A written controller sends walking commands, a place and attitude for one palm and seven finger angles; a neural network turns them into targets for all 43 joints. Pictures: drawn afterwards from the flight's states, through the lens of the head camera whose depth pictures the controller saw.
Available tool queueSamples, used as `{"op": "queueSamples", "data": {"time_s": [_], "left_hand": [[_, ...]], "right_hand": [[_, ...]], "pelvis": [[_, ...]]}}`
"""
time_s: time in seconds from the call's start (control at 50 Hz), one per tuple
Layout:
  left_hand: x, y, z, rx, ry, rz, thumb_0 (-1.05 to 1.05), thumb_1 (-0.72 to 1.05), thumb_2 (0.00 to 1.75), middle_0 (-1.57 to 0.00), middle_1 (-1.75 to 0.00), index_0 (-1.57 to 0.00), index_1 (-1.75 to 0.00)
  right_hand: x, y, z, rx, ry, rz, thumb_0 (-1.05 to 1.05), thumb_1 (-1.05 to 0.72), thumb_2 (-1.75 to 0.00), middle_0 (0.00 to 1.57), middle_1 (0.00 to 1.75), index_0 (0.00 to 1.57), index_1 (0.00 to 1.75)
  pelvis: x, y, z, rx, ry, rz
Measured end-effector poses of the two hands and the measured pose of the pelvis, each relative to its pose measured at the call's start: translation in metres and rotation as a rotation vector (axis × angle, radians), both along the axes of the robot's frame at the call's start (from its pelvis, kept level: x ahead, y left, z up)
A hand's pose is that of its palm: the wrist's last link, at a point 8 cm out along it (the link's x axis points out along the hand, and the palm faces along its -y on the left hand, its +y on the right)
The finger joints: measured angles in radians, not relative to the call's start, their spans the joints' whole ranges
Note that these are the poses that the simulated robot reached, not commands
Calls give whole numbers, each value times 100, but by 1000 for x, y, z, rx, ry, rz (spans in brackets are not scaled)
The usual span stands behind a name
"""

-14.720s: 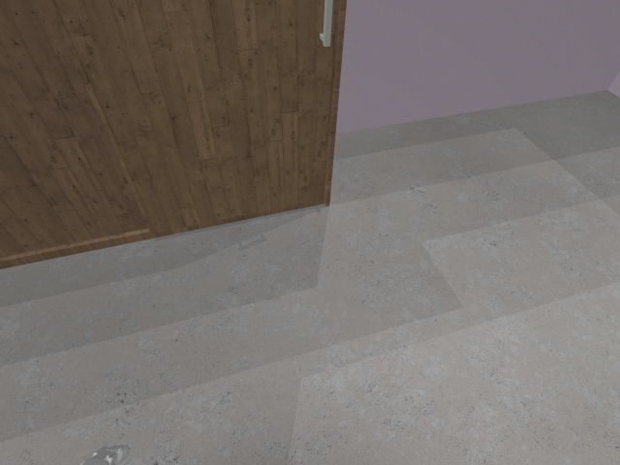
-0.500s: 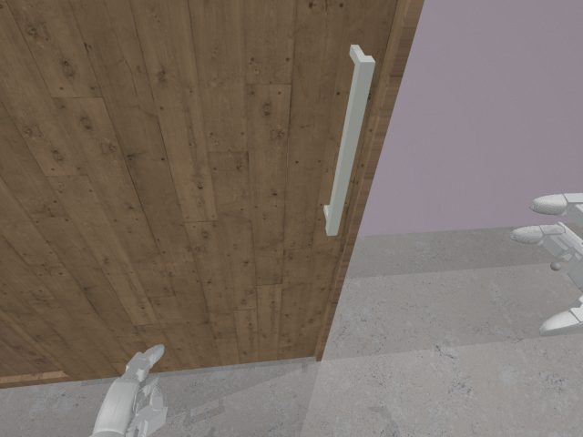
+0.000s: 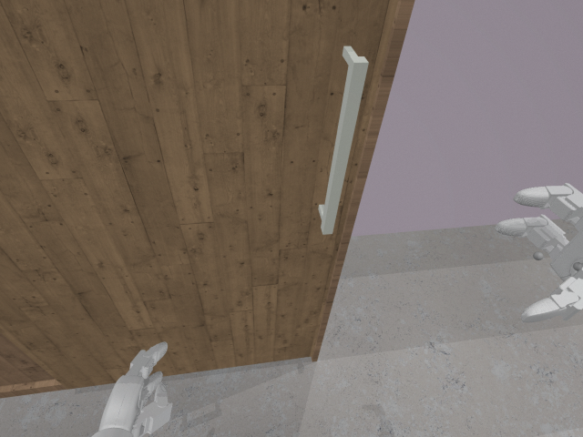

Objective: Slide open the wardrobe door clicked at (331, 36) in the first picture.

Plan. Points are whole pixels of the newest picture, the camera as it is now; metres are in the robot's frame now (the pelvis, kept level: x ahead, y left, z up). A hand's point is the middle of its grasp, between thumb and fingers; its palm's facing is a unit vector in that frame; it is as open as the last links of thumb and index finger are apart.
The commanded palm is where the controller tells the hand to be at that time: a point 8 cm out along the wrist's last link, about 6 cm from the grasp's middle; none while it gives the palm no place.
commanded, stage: move the hooked fingers beside the handle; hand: right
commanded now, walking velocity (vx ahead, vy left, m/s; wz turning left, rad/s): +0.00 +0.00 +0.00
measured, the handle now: (336, 154) +0.49 -0.05 +0.15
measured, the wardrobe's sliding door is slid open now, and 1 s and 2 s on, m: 0.00 0.00 0.00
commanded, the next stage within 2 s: none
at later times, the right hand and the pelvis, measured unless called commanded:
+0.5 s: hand (479, 227) +0.33 -0.21 +0.17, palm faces -0.11 +0.99 -0.05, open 14.0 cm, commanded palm +0.31 -0.26 +0.18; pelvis +0.00 +0.00 +0.00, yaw +1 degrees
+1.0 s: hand (431, 199) +0.38 -0.17 +0.17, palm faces -0.15 +0.99 -0.02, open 14.0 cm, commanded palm +0.36 -0.22 +0.17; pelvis +0.00 +0.00 +0.00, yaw +1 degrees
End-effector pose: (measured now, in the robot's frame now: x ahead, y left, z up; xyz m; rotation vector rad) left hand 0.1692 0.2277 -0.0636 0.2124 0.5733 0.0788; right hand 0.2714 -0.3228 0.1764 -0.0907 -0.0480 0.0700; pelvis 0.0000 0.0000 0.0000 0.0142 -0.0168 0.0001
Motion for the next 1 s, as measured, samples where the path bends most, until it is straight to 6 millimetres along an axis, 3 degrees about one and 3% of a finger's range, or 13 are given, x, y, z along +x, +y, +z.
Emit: {"op": "queueSamples", "data": {"time_s": [0.2, 0.48, 0.78, 1.0], "left_hand": [[-15, 5, -2, 1, 20, 46, 2, 90, 89, -20, -30, -20, -30], [-25, 8, -8, -5, 54, 79, 2, 90, 89, -20, -30, -20, -30], [-35, 15, -13, -1, 95, 108, 2, 90, 89, -20, -30, -20, -30], [-47, 22, -19, 0, 147, 132, 2, 90, 89, -20, -30, -20, -30]], "right_hand": [[30, 26, 1, 11, -20, 46, -1, 50, -30, 31, 120, 30, 120], [43, 51, -3, 37, -3, 46, -1, 50, -30, 31, 120, 30, 120], [81, 82, -3, 58, 15, 73, -1, 50, -30, 31, 120, 30, 120], [92, 101, -3, 70, 9, 79, -1, 50, -30, 30, 120, 30, 120]], "pelvis": [[-2, -1, 0, -4, 5, 13], [-3, -2, 0, -9, 9, 20], [-5, 1, 1, -15, 22, 22], [-4, 3, 1, -17, 27, 25]]}}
